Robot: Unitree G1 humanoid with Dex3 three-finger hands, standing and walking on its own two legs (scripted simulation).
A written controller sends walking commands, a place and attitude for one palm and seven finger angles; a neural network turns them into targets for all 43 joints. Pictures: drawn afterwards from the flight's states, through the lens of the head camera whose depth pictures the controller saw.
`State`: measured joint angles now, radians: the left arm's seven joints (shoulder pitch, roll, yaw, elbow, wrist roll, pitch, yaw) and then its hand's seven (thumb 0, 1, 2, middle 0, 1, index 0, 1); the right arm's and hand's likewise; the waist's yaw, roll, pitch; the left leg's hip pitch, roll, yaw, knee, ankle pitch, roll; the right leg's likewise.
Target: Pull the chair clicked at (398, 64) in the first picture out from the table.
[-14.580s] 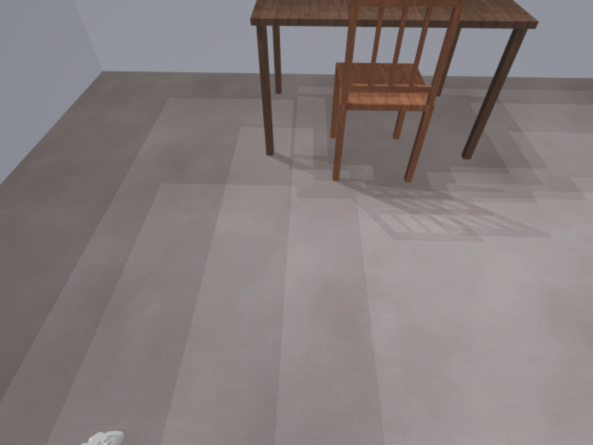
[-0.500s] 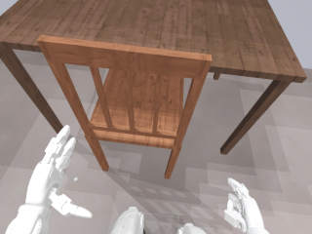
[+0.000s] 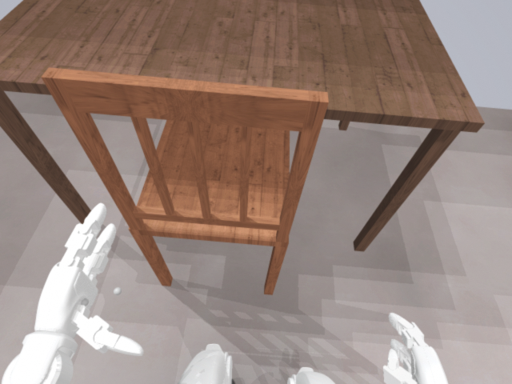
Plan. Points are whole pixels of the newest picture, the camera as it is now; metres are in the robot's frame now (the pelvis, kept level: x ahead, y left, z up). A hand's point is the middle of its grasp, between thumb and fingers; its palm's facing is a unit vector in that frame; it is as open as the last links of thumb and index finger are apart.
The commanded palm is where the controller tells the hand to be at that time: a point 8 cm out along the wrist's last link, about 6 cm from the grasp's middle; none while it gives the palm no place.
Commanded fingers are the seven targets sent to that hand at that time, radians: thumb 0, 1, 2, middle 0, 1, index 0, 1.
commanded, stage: raise the hand toward the chair's back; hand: left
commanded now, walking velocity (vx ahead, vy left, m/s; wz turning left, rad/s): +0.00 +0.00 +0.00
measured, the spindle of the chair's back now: (200, 176) +0.49 +0.13 -0.02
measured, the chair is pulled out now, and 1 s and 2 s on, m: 0.00 0.00 0.00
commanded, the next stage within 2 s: aim the fingers beside a spindle in 0.18 s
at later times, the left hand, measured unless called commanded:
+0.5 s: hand (141, 282) +0.25 +0.18 +0.03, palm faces -0.03 -1.00 -0.04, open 16.9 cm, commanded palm +0.24 +0.23 +0.03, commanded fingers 0.00 -0.50 0.30 -0.06 -0.08 -0.06 -0.08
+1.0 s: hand (175, 267) +0.28 +0.14 +0.02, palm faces -0.05 -1.00 -0.04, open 16.9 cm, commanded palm +0.27 +0.19 +0.01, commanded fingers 0.00 -0.50 0.30 -0.06 -0.08 -0.06 -0.08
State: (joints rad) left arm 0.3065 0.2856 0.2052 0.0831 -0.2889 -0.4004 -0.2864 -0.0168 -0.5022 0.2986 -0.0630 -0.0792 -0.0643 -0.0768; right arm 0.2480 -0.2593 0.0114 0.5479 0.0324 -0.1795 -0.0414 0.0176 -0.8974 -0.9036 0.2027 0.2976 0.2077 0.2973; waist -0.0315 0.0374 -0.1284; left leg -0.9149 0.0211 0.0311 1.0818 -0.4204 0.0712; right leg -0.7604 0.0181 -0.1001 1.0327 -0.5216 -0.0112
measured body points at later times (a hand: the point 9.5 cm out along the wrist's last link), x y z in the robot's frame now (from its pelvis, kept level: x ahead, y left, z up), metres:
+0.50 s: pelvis +0.01 -0.02 +0.00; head +0.08 -0.01 +0.44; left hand +0.25 +0.23 +0.04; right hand +0.18 -0.26 -0.09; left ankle +0.06 +0.07 -0.66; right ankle -0.01 -0.12 -0.66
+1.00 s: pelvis +0.01 -0.03 -0.02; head +0.09 -0.03 +0.42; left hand +0.28 +0.19 +0.02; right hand +0.17 -0.28 -0.11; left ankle +0.06 +0.07 -0.66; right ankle -0.01 -0.12 -0.66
